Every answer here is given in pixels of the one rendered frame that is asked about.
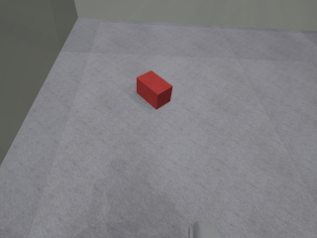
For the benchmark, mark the carton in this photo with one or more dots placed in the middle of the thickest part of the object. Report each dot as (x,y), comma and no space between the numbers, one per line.
(154,89)

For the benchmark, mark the right robot thigh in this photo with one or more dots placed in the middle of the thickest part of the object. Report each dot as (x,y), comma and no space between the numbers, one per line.
(202,229)

